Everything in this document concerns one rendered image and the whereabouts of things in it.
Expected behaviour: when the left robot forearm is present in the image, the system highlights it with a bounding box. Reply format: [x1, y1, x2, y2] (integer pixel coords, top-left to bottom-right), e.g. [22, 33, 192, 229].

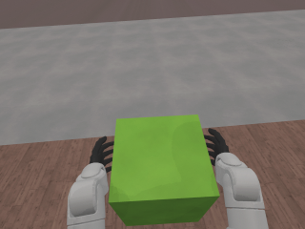
[67, 162, 109, 229]

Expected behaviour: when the carton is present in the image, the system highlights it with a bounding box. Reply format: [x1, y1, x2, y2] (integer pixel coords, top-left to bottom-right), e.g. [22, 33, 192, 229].
[108, 114, 220, 226]

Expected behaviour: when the robot left hand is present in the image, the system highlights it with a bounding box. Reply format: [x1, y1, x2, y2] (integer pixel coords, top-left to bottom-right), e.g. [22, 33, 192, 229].
[89, 136, 114, 173]

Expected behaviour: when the right robot forearm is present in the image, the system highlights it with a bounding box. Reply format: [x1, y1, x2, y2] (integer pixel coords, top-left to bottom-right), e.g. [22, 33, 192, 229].
[214, 152, 269, 229]

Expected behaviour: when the robot right hand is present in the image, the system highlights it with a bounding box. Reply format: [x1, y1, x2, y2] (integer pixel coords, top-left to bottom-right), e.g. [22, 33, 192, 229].
[204, 128, 229, 166]

